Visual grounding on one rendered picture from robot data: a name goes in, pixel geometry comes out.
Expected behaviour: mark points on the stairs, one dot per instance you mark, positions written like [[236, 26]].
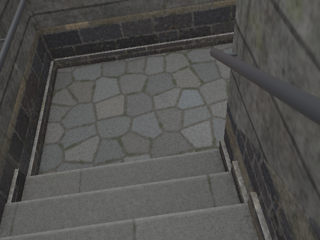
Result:
[[179, 197]]

